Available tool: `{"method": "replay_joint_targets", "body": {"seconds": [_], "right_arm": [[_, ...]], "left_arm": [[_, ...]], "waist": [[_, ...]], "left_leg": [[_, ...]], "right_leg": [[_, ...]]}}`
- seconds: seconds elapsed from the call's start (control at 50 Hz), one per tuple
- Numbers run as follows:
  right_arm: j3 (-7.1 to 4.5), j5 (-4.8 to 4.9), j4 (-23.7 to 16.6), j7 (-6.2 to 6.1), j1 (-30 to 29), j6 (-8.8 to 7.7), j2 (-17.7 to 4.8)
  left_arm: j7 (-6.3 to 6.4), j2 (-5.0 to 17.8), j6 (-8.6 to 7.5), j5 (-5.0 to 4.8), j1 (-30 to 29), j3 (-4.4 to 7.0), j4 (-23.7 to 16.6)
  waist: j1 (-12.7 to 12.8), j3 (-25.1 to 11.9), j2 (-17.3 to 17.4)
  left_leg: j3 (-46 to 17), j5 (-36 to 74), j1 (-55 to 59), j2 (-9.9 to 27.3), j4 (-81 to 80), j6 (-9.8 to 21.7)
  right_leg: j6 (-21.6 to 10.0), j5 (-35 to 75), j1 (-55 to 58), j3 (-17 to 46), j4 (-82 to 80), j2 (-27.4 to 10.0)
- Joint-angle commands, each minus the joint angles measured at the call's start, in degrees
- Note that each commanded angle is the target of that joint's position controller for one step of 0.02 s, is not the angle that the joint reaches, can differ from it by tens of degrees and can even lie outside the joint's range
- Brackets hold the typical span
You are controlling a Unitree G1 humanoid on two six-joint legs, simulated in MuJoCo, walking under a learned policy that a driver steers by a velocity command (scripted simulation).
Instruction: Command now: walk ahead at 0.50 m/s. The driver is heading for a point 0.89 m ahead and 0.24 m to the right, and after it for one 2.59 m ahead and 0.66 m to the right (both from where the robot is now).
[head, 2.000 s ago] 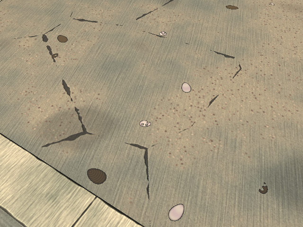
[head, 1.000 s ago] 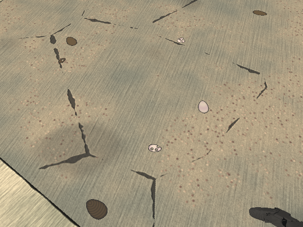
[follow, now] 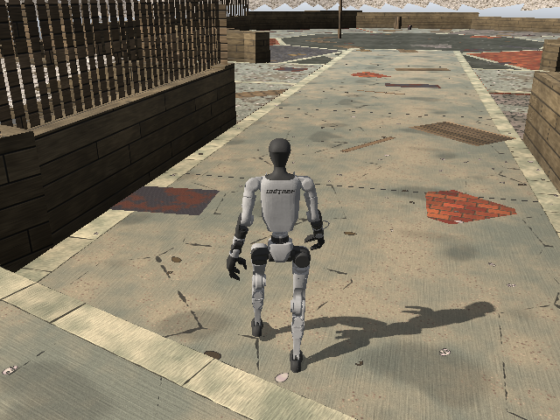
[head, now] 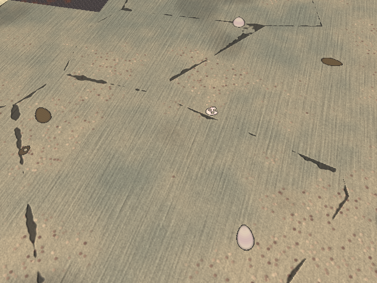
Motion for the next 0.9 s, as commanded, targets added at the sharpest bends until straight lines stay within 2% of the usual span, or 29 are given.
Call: {"method": "replay_joint_targets", "body": {"seconds": [0.02,0.04,0.06,0.08,0.1,0.12,0.14,0.16,0.18,0.2,0.22,0.24,0.28,0.3,0.34,0.4,0.44,0.48,0.5,0.52,0.54,0.56,0.58,0.6,0.64,0.72,0.9], "right_arm": [[-0.39,0.24,-4.99,1.23,-6.54,-0.99,-2.79],[-0.50,0.20,-5.29,1.54,-6.91,-1.15,-3.23],[-0.75,0.01,-5.12,1.67,-5.82,-1.27,-3.77],[-1.39,-0.52,-4.27,1.67,-2.49,-1.39,-5.09],[-2.50,-1.11,-1.95,1.57,4.71,-1.53,-7.18],[-3.55,-2.04,0.22,1.30,13.33,-1.66,-10.89],[-4.16,-2.92,1.31,0.94,19.30,-1.15,-15.08],[-3.21,-1.47,1.98,1.02,21.13,-0.55,-11.86],[-2.56,-0.81,1.11,1.07,15.54,-0.31,-10.46],[-1.81,-0.72,0.02,0.87,9.56,-0.26,-8.27],[-1.11,-0.93,-0.01,1.00,5.98,-0.42,-6.36],[-0.68,-1.41,0.16,0.96,3.79,-0.65,-4.89],[-0.55,-2.60,1.24,1.10,2.27,-0.78,-4.72],[-0.63,-2.81,1.72,0.92,1.70,-0.82,-5.32],[-0.85,-2.65,2.61,0.25,1.36,-0.52,-6.56],[-0.87,-2.06,4.20,-0.54,2.80,0.58,-7.37],[-0.58,-1.91,5.09,-0.83,3.28,1.21,-6.87],[-0.05,-1.15,5.71,-1.08,2.98,1.69,-5.70],[0.30,-1.04,6.52,-1.06,4.61,1.78,-4.83],[0.56,-1.42,7.09,-1.02,6.27,1.78,-4.20],[0.15,-1.49,7.61,-0.93,10.21,1.70,-4.63],[0.19,-1.50,7.78,-1.28,8.81,2.10,-4.66],[0.12,-1.28,7.58,-1.50,7.31,2.50,-4.97],[0.22,-1.14,7.68,-1.76,6.90,2.87,-4.38],[0.13,-1.45,8.39,-1.84,7.42,3.31,-4.59],[-0.01,-1.06,9.39,-1.70,6.70,3.41,-4.71],[-0.08,-0.80,12.06,-2.03,7.05,4.16,-4.83]], "left_arm": [[0.49,8.58,0.36,-0.28,3.30,1.99,-0.66],[0.53,8.99,0.61,-0.14,3.19,2.20,-0.60],[0.57,9.15,0.96,0.10,2.19,2.27,-0.76],[0.62,9.58,1.33,0.31,0.97,2.31,-1.10],[0.56,9.06,1.57,0.39,-0.02,2.01,-1.59],[0.58,8.33,1.40,0.99,-1.05,1.53,-3.05],[0.11,2.84,0.57,1.73,5.91,-0.36,-2.67],[-0.46,4.52,-0.28,1.00,8.54,-0.02,-0.73],[-0.44,8.32,-0.41,-0.44,4.73,1.20,-1.85],[0.01,8.19,-0.02,-0.83,-0.51,1.15,-3.46],[0.63,7.41,0.76,-0.10,-2.83,1.35,-3.85],[1.25,6.83,1.74,0.41,-2.15,1.71,-3.77],[1.65,3.43,3.19,0.82,0.46,1.26,-3.06],[1.90,2.75,3.56,0.86,0.48,1.15,-3.17],[2.34,2.97,4.12,1.12,-2.07,1.09,-3.98],[2.55,4.42,5.34,1.11,-5.83,1.51,-4.52],[2.58,4.75,5.69,1.05,-8.08,1.71,-4.77],[2.48,4.32,5.32,1.58,-8.76,1.70,-4.49],[2.43,4.85,5.11,2.10,-9.06,1.74,-4.50],[2.49,6.38,4.89,2.24,-8.56,1.86,-4.52],[2.58,10.23,4.88,1.29,-9.80,2.68,-4.09],[2.15,8.20,4.78,0.85,-9.50,2.66,-3.09],[1.92,5.90,4.50,1.13,-9.83,2.12,-2.75],[1.82,5.34,4.21,1.49,-11.02,1.87,-2.68],[1.74,5.23,3.59,1.43,-11.35,1.84,-2.24],[1.90,5.32,3.37,1.04,-10.29,1.73,-0.85],[2.15,4.80,3.98,0.98,-9.92,1.36,1.22]], "waist": [[-0.63,4.75,-4.34],[-1.01,4.50,-4.63],[-2.17,3.71,-5.13],[-4.25,1.09,-6.21],[-7.83,-3.47,-6.08],[-10.78,-10.43,-3.49],[-9.75,-20.04,9.16],[-9.95,-27.59,9.52],[-8.85,-19.89,5.84],[-7.13,-12.33,2.48],[-5.32,-7.41,-0.66],[-3.14,-6.25,0.32],[-0.87,-6.40,2.61],[-0.27,-6.52,3.44],[-0.48,-7.38,4.00],[-2.07,-6.90,3.78],[-2.80,-4.26,3.71],[-2.02,-1.75,2.82],[-2.07,-0.72,1.47],[-2.88,-0.67,-0.55],[-6.68,-0.04,-6.41],[-5.39,0.46,-8.07],[-5.02,1.30,-7.67],[-5.38,1.21,-7.77],[-5.45,0.34,-7.09],[-4.76,-0.99,-4.48],[-4.58,-0.43,-1.98]], "left_leg": [[-0.01,-0.78,-2.25,-0.48,-3.72,1.76],[0.32,-2.96,-1.45,-0.90,-4.38,2.43],[1.13,-4.76,1.95,-2.01,-5.51,3.08],[2.87,-5.00,8.79,-4.18,-6.26,3.90],[3.95,-0.46,19.79,-5.82,-7.50,5.30],[-1.92,17.98,36.23,0.46,-4.32,8.02],[-21.92,34.88,59.32,17.25,-3.22,18.40],[-32.43,36.03,61.40,20.75,-6.89,21.35],[-24.55,32.90,53.00,18.35,-8.24,18.48],[-17.58,31.01,43.97,15.23,-10.16,15.87],[-13.52,28.98,35.48,12.62,-12.81,14.35],[-10.61,27.00,29.52,10.64,-14.75,12.98],[-6.43,27.72,21.75,8.40,-17.11,12.74],[-4.76,28.40,20.06,7.84,-17.67,12.92],[-3.30,24.77,19.58,7.29,-18.29,12.51],[-4.55,6.00,19.04,7.37,-20.59,11.38],[-5.97,-8.36,17.95,7.00,-21.79,10.52],[-6.24,-19.29,16.75,5.05,-20.68,8.12],[-6.25,-21.94,16.55,3.62,-19.69,6.03],[-5.63,-22.92,16.19,1.88,-17.39,3.97],[-2.87,-22.86,15.45,-2.00,-16.76,2.45],[0.19,-20.93,19.91,-3.63,-15.11,1.43],[0.77,-19.05,22.29,-3.58,-13.49,1.17],[0.90,-16.89,23.60,-3.31,-12.57,1.31],[0.86,-13.21,24.59,-3.07,-11.68,1.56],[0.80,-7.59,25.98,-2.56,-10.35,1.50],[0.81,-4.70,27.23,-2.28,-9.39,0.87]], "right_leg": [[-7.94,24.39,3.58,8.63,-2.88,-18.41],[-7.59,26.17,5.14,8.49,-1.54,-18.80],[-6.66,32.54,5.44,7.76,1.25,-18.27],[-5.46,42.93,4.94,6.71,5.99,-16.94],[-3.68,50.17,2.96,5.03,14.38,-14.03],[-0.95,41.00,-6.29,3.10,27.31,-10.41],[3.39,2.81,-27.23,0.84,52.30,-1.55],[3.91,-21.94,-31.35,10.62,62.16,0.77],[3.65,-19.96,-34.35,12.00,63.78,-2.39],[3.86,-16.62,-35.25,9.03,60.43,-5.49],[4.31,-13.81,-33.70,7.31,55.94,-7.40],[4.40,-11.36,-29.13,7.23,51.46,-9.22],[5.01,-6.99,-20.58,6.10,45.11,-9.04],[5.33,-5.75,-18.65,5.56,41.12,-8.82],[5.51,-2.09,-16.46,5.17,33.67,-8.65],[5.26,2.79,-14.25,5.12,27.58,-8.47],[4.71,3.24,-13.36,4.99,23.46,-8.32],[3.59,6.59,-9.99,3.69,15.17,-7.46],[2.94,9.65,-8.26,4.57,11.27,-8.28],[1.98,13.55,-6.37,7.07,9.79,-10.95],[0.78,12.58,-6.76,7.35,11.28,-11.57],[0.86,3.68,-12.21,6.97,9.57,-10.01],[1.46,1.31,-14.74,6.94,8.16,-9.40],[2.15,2.87,-15.41,6.74,7.77,-9.19],[2.57,7.21,-13.70,6.12,8.69,-8.65],[2.24,13.47,-11.09,5.40,10.69,-8.08],[1.97,15.62,-9.92,4.40,11.70,-7.11]]}}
